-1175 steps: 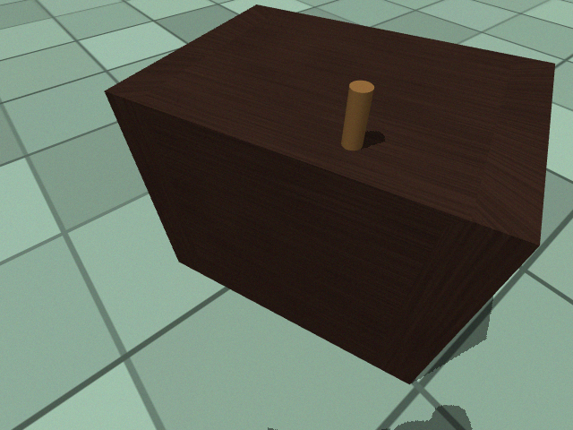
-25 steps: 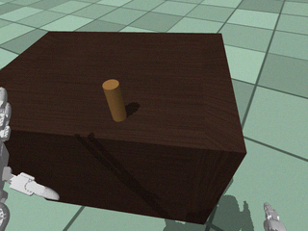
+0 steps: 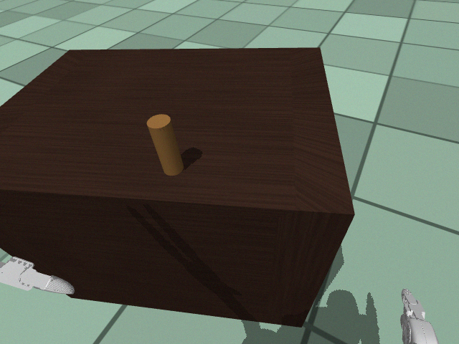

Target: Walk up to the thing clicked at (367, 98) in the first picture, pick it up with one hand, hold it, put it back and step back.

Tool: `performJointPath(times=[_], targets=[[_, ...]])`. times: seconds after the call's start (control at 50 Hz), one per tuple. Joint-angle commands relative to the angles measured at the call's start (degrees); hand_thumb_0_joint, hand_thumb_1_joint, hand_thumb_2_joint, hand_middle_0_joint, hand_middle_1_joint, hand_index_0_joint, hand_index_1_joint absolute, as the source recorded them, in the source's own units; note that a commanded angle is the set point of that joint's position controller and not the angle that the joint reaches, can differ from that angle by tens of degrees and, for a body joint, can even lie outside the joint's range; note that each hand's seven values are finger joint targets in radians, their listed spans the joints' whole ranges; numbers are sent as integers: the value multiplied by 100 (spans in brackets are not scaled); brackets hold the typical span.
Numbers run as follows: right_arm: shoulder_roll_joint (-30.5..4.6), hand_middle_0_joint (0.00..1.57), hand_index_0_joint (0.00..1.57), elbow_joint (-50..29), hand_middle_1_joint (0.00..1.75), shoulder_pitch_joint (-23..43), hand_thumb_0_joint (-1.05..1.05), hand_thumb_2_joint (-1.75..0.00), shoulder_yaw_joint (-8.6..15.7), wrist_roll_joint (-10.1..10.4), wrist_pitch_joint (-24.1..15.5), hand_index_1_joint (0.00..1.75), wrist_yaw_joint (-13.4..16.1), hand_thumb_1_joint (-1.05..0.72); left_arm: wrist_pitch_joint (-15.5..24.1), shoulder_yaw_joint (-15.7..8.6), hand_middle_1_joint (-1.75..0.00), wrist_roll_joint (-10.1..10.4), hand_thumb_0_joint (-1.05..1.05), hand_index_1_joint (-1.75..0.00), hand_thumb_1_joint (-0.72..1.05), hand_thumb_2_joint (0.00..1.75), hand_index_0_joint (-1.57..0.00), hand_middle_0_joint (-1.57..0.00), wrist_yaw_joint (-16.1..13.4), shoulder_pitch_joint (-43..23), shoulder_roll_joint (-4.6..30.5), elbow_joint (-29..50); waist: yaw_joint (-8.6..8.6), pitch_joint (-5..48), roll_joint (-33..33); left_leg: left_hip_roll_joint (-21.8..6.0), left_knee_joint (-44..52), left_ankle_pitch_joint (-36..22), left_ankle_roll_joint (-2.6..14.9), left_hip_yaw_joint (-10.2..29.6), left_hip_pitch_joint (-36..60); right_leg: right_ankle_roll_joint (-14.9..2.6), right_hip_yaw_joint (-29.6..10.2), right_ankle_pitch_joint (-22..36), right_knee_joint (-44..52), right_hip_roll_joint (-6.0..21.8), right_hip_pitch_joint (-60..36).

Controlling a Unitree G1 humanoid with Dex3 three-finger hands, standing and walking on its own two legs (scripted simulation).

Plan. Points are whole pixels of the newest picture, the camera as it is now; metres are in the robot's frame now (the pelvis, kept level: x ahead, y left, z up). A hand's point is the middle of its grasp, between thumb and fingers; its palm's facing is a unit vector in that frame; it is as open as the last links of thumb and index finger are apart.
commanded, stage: home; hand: left
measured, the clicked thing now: (166, 146) +0.46 +0.19 +0.10
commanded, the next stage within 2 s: none
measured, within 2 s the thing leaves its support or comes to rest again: neither
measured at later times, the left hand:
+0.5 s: hand (123, 301) +0.18 +0.22 +0.00, palm faces +0.19 -0.94 -0.28, open 17.6 cm
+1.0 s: hand (161, 297) +0.22 +0.19 -0.09, palm faces +0.07 -0.97 -0.24, open 17.6 cm
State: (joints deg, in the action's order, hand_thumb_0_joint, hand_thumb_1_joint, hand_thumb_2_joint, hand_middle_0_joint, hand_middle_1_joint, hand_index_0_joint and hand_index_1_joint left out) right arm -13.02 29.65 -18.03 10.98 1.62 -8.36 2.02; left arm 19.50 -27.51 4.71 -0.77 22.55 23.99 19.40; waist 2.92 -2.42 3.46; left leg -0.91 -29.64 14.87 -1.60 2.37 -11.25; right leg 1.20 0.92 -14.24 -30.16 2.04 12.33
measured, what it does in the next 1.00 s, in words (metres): stands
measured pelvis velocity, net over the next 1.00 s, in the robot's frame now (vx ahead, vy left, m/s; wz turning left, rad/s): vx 0.03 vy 0.01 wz -0.03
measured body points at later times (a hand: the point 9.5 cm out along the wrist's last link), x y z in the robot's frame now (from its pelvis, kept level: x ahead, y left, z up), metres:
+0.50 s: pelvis +0.02 +0.01 +0.00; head +0.03 +0.00 +0.45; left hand +0.16 +0.27 +0.02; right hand +0.19 -0.22 -0.09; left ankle +0.02 +0.14 -0.73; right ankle +0.03 -0.13 -0.73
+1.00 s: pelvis +0.03 +0.01 +0.00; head +0.05 +0.01 +0.45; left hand +0.21 +0.24 -0.08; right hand +0.16 -0.23 -0.11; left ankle +0.02 +0.14 -0.73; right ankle +0.03 -0.13 -0.73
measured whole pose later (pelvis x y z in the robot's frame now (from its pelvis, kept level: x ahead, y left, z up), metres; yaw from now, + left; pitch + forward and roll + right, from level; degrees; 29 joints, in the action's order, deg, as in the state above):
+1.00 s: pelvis +0.03 +0.01 +0.00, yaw -1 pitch +1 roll +0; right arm -11.9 41.0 -12.9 0.7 0.1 -4.4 2.6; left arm 6.5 -0.6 0.2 -5.1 13.6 9.9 -30.4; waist -0.2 -1.6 0.9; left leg -1.4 -31.0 17.9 -1.1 0.9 -13.8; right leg 1.9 -0.4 -15.6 -29.5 1.6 14.5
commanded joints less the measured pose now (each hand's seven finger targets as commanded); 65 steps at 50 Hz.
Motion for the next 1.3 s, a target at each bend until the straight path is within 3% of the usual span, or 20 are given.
performJointPath(times=[0.0,0.06,0.12,0.2,0.28,0.38,0.46,0.54,0.64,0.66,0.68,0.7,0.78,0.82,0.98,1.06,1.12,1.14,1.18,1.28], targets=[[-507,5,5,-1068,5,552,0,-7,-84,54,-436,5,11,50,385,-335,-6,33,0,-6,-56,4,-6,-6,-51,-300,763,729,181,324,-382,204,698,-70,229,-362,-216,-52,273,-73,688,-118,-196],[-710,11,11,-936,13,468,0,-15,-5,25,-446,13,44,39,383,-6,-7,-3,0,-7,-51,11,-6,-6,-62,-292,616,842,55,503,-323,163,729,-251,227,-350,-41,-54,309,183,621,-175,-240],[-451,12,12,-778,16,687,0,-39,-295,17,-445,16,28,15,359,106,-6,-61,0,-6,-51,8,-6,-6,-105,-41,585,838,195,504,-43,172,768,-243,221,-358,-127,-81,310,178,620,-159,-318],[-37,13,13,-516,19,938,0,-52,-765,-32,-395,19,-1,-17,280,716,-5,-143,0,-5,-58,4,-5,-5,-109,289,101,478,173,248,66,169,767,-264,219,-360,-267,-93,311,220,639,-155,-261],[-532,15,15,-252,22,867,0,-62,-374,-102,-364,22,63,-40,109,1094,-5,-198,0,-5,-56,5,-5,-5,-81,438,-142,-173,-124,208,-221,147,715,-211,230,-363,-192,-68,310,221,692,-180,-101],[-833,19,19,-200,27,849,0,-81,-73,-108,-362,27,115,-74,-109,1405,-4,-284,0,-4,-60,3,-5,-5,-52,427,-242,-602,-262,551,-304,138,643,-831,200,-340,226,-73,339,787,601,-201,-100],[-124,20,20,-272,30,1217,0,-90,-744,-80,-356,30,90,-89,-356,2028,-4,-360,0,-4,-60,3,-5,-5,-55,56,-708,-1632,-278,423,-567,150,636,-749,235,-322,85,-49,338,695,647,-166,1],[-72,20,20,-138,30,1211,0,-90,-882,-107,-303,30,139,-90,-490,2368,-4,-435,0,-4,-59,3,-5,-5,-74,-397,-846,-2662,-355,526,-577,161,605,-630,252,-344,9,-58,302,628,619,-114,63],[-395,20,20,-24,30,1073,0,-90,-766,-130,-171,30,164,-90,-689,2134,-5,-442,0,-5,-57,4,-5,-5,-175,-759,-439,-3407,-201,988,13,170,466,-1118,151,-401,28,-119,234,1095,480,-86,-215],[-715,20,20,429,30,814,0,-90,-747,-187,-115,30,178,-90,-589,1261,-4,-459,0,-4,-59,3,-5,-5,-398,-1102,157,-2818,-17,1162,191,162,395,-1164,85,-389,89,-163,247,1065,421,-180,-327],[-615,20,20,389,30,834,0,-90,-810,-175,-95,30,173,-90,-730,1977,-5,-517,0,-5,-58,4,-5,-5,-360,-515,-479,-3790,-208,964,108,155,360,-1234,74,-429,19,-174,227,1129,411,-193,-256],[-560,20,20,333,30,858,0,-90,-849,-180,-101,30,156,-90,-721,2178,-4,-475,0,-4,-60,3,-5,-5,-353,-923,-612,-3465,-237,907,159,132,378,-1221,64,-422,21,-181,242,1131,393,-221,-191],[-551,20,20,338,30,942,0,-90,-842,-167,-7,30,170,-90,-837,2280,-5,-485,0,-5,-59,4,-5,-5,-417,-1147,-698,-3815,-261,1086,72,144,275,-1470,77,-469,21,-167,219,1445,352,-191,-295],[-562,20,20,352,30,901,0,-90,-838,-165,17,30,154,-90,-900,2596,-5,-459,0,-5,-57,4,-5,-5,-402,-1193,-1028,-3970,-336,1024,-32,103,255,-1594,62,-442,40,-170,242,1535,301,-235,-168],[-664,20,20,337,30,871,0,-90,-767,-136,145,30,104,-90,-1109,2550,-5,-463,0,-5,-55,6,-5,-5,-453,-927,-1050,-4578,-252,925,-730,61,208,-1830,94,-431,-65,-125,286,1758,247,-270,-239],[-644,20,20,194,30,979,0,-90,-786,-126,211,30,91,-90,-1115,2267,-5,-464,0,-5,-56,5,-5,-5,-491,-1268,-646,-4107,-150,952,-443,105,267,-1539,98,-482,-91,-112,245,1492,318,-236,-282],[-614,20,20,187,30,946,0,-90,-794,-115,246,30,97,-90,-1136,2368,-5,-456,0,-5,-55,6,-5,-5,-492,-1248,-782,-4102,-211,905,-230,117,285,-1435,89,-521,-34,-133,202,1422,331,-226,-214],[-1514,20,20,829,30,559,0,-90,-526,-484,419,30,-21,-90,-1326,2191,-5,-801,0,-5,-57,5,-5,-5,-344,-899,602,-5283,-346,1022,-206,-427,-33,-2227,205,-43,133,-396,-338,2417,-18,413,-184],[-1507,20,20,913,30,604,0,-90,-547,-445,553,30,-85,-90,-1459,2223,-5,-782,0,-5,-58,4,-5,-5,-242,-928,499,-5392,-307,1230,-74,-448,43,-2337,309,-20,101,-444,-359,2410,-91,440,-457],[-1441,20,20,1264,30,847,0,-90,-680,-316,593,30,-225,-90,-1505,2490,-4,-648,0,-4,-59,3,-5,-5,-88,-1357,421,-5962,-341,550,-367,-456,408,-995,323,122,-125,-360,-392,1228,360,417,-44]])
